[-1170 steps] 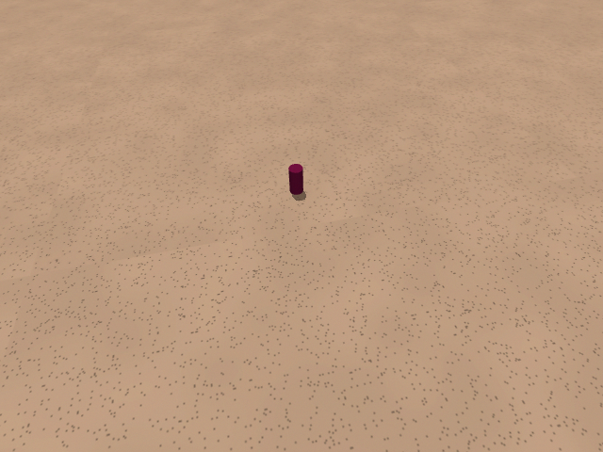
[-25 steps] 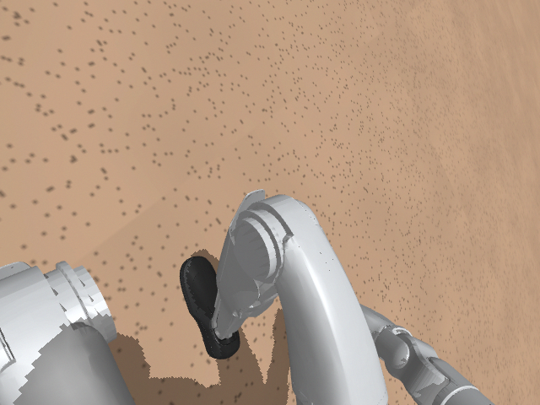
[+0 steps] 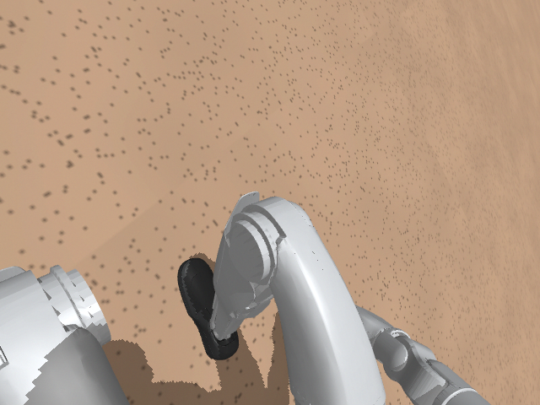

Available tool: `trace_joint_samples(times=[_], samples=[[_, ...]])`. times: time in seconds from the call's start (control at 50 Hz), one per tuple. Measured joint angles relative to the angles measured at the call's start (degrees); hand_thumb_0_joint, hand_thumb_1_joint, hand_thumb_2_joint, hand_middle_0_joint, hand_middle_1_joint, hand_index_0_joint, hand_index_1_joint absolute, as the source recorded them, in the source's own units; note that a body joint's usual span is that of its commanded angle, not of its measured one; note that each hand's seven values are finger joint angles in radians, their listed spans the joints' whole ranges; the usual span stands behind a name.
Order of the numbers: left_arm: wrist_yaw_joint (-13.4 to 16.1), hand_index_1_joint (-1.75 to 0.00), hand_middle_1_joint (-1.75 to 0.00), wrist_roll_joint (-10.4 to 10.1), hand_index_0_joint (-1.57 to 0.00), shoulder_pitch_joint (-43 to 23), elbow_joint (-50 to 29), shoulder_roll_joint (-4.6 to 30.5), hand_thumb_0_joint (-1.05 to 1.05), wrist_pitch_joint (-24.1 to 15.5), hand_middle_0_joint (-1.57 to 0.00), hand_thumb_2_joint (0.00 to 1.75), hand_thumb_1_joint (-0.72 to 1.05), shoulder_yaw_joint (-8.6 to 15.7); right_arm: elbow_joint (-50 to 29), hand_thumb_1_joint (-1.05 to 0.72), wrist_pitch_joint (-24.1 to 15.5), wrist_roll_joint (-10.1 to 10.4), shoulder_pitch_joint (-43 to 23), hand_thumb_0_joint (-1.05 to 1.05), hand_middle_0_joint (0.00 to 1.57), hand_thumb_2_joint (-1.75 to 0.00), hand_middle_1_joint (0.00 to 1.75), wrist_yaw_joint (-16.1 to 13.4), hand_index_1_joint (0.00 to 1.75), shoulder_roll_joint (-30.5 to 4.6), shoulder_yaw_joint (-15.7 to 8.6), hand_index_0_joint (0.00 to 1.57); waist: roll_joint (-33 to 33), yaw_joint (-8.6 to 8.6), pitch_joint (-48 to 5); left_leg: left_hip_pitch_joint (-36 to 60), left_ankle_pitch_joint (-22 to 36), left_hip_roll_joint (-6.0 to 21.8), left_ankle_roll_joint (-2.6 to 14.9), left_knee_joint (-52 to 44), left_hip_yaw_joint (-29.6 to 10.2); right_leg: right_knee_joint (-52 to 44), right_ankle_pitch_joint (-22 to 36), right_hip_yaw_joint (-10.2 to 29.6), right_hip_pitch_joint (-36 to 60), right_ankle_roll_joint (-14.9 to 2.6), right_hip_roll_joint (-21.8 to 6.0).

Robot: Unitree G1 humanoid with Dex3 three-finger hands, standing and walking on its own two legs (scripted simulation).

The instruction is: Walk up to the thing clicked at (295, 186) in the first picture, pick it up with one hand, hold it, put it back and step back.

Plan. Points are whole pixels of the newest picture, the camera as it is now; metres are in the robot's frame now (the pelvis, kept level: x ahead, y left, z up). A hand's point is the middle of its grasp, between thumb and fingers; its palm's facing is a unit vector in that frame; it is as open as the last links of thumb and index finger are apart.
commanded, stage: withdraw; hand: left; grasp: from the side
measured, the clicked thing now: out of the picture +0.47 +0.28 -0.24
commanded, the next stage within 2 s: rise in 0.32 s
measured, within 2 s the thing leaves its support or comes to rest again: neither
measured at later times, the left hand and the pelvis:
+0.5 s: hand out of the picture +0.47 +0.37 -0.12, palm faces +0.35 -0.93 -0.12, open 17.6 cm; pelvis +0.00 +0.00 +0.00, yaw +2 degrees
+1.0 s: hand out of the picture +0.35 +0.39 -0.01, palm faces +0.29 -0.83 -0.48, open 16.6 cm; pelvis +0.02 -0.01 +0.09, yaw +10 degrees
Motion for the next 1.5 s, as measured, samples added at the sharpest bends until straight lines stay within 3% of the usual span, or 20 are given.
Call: trace_joint_samples(times=[0.14,0.34,0.38,0.46,0.54,0.62,0.68,0.74,0.82,0.92,1.02,1.14,1.34,1.5], samples=[[-0.6,-0.22,-0.23,-0.3,-0.27,0.5,-1.0,0.1,-0.01,0.1,-0.27,0.2,-0.5,1.5,0.0,-0.9,0.3,0.2,0.1,0.0,0.21,-0.9,0.3,-0.2,0.3,0.0,0.0,0.2,-0.3,0.08,0.2,0.1,-0.1,0.1,-0.17,0.0,0.0,0.2,0.0,0.0,-0.1,-0.06,0.0],[-4.7,-0.06,-0.06,0.5,-0.1,1.7,-11.6,1.7,-0.02,6.2,-0.1,0.08,-0.57,8.9,-0.2,-0.91,1.7,2.1,2.5,0.0,0.21,-0.9,0.3,-1.3,0.3,0.4,-3.0,0.2,0.5,1.22,-0.7,-0.6,0.4,0.4,0.38,-0.5,1.6,0.3,0.2,1.2,-1.1,-0.35,-0.1],[-6.0,-0.05,-0.05,0.1,-0.09,1.6,-12.9,2.0,-0.02,8.2,-0.09,0.06,-0.57,8.6,0.0,-0.91,2.0,2.9,3.7,0.0,0.21,-0.9,0.3,-1.4,0.3,0.4,-4.0,0.2,1.4,1.7,-1.6,-0.9,0.5,0.4,0.53,-0.8,2.2,0.3,0.1,1.6,-1.5,-0.46,-0.3],[-8.7,-0.04,-0.05,-1.0,-0.08,1.2,-13.6,1.9,-0.02,12.3,-0.08,0.05,-0.58,5.8,0.5,-0.9,2.2,4.7,5.7,0.0,0.21,-0.9,0.3,-1.5,0.3,0.2,-5.8,0.2,3.5,2.6,-3.5,-1.5,1.0,0.3,0.96,-1.7,3.7,0.3,-0.2,2.6,-2.3,-0.56,-0.8],[-7.2,-0.04,-0.05,5.1,-0.07,0.7,-11.6,1.2,-0.02,19.1,-0.07,0.06,-0.58,4.1,0.9,-0.91,3.1,7.3,7.3,0.0,0.21,-0.91,0.3,-1.1,0.3,1.4,-9.2,0.2,5.2,3.22,-5.7,-1.9,1.4,0.6,1.23,-3.1,5.2,-0.1,-0.2,3.7,-3.2,-0.8,-1.0],[-5.7,-0.06,-0.06,10.6,-0.07,1.5,-14.2,-0.7,-0.02,26.8,-0.08,0.07,-0.59,5.2,0.6,-0.93,4.6,9.4,9.2,0.0,0.21,-0.92,0.3,-0.5,0.3,2.3,-12.0,0.2,6.5,3.83,-7.9,-2.3,2.0,0.6,1.3,-4.7,6.9,-0.5,-0.2,5.0,-4.2,-1.21,-1.5],[-4.4,-0.07,-0.08,12.9,-0.08,2.8,-17.9,-1.6,-0.02,31.8,-0.09,0.1,-0.57,6.9,0.5,-0.94,5.8,10.8,11.0,0.0,0.21,-0.92,0.3,-0.4,0.3,3.0,-14.4,0.2,7.5,4.34,-9.9,-2.6,2.2,0.6,1.16,-5.8,8.0,-0.7,-0.4,5.9,-5.0,-1.32,-1.8],[-3.0,-0.08,-0.09,13.3,-0.09,4.8,-21.9,-2.8,-0.02,36.3,-0.09,0.12,-0.51,7.2,0.8,-0.93,6.7,12.3,13.1,0.0,0.21,-0.91,0.3,-0.6,0.3,3.6,-17.3,0.2,9.1,5.42,-12.5,-2.6,2.2,0.7,1.1,-7.1,9.4,-0.9,-0.8,7.0,-5.8,-1.43,-2.1],[-1.5,-0.09,-0.09,12.3,-0.09,9.1,-28.8,-6.9,-0.02,41.7,-0.09,0.15,-0.43,4.9,1.9,-0.92,7.3,14.7,15.7,0.0,0.21,-0.91,0.3,-0.9,0.3,4.1,-21.6,0.2,11.4,8.13,-16.7,-2.1,2.0,0.8,1.26,-9.8,11.6,-2.1,-1.6,8.7,-6.3,-1.69,-2.5],[-0.5,-0.09,-0.1,10.8,-0.08,17.8,-40.5,-15.0,-0.02,47.8,-0.08,0.17,-0.38,0.1,2.9,-0.91,7.6,18.1,16.8,0.0,0.21,-0.9,0.3,-1.5,0.3,4.9,-26.8,0.2,13.9,11.91,-21.5,0.9,1.8,1.0,1.52,-15.3,14.6,-5.6,-2.4,11.1,-4.7,-1.84,-2.9],[1.1,-0.09,-0.09,9.2,-0.08,27.8,-52.5,-22.2,-0.01,53.1,-0.08,0.16,-0.39,-3.3,1.6,-0.9,7.3,20.9,15.3,0.01,0.21,-0.9,0.3,-3.2,0.3,5.9,-29.9,0.2,14.9,14.36,-24.2,7.3,1.9,1.4,1.08,-22.9,16.3,-11.8,-2.4,12.2,0.3,-1.98,-2.8],[3.6,-0.08,-0.09,7.4,-0.08,36.7,-61.7,-27.9,-0.01,57.2,-0.08,0.14,-0.41,-6.9,-0.7,-0.9,5.0,22.4,13.5,0.01,0.21,-0.9,0.3,-5.9,0.3,6.9,-31.2,0.2,14.8,15.83,-25.7,17.6,2.4,1.6,-0.13,-33.3,17.0,-20.7,-2.5,12.3,9.6,-2.87,-2.9],[7.0,-0.08,-0.08,4.5,-0.08,45.3,-66.5,-34.2,-0.01,62.2,-0.08,0.12,-0.44,-11.5,-2.1,-0.9,0.4,23.0,13.7,0.01,0.21,-0.9,0.3,-9.5,0.3,7.1,-32.5,0.2,15.1,16.57,-26.8,36.7,3.8,1.7,-1.32,-50.1,17.6,-36.2,-2.1,11.8,28.2,-3.85,-2.8],[9.2,-0.07,-0.07,3.0,-0.07,53.6,-70.9,-38.6,-0.01,66.4,-0.07,0.09,-0.48,-15.7,-1.9,-0.9,-2.1,22.8,17.4,0.01,0.21,-0.9,0.3,-11.4,0.3,7.7,-32.2,0.2,15.2,16.72,-26.6,53.0,6.1,2.0,-1.59,-63.6,18.1,-49.4,-0.1,11.5,44.6,-3.94,-2.4]])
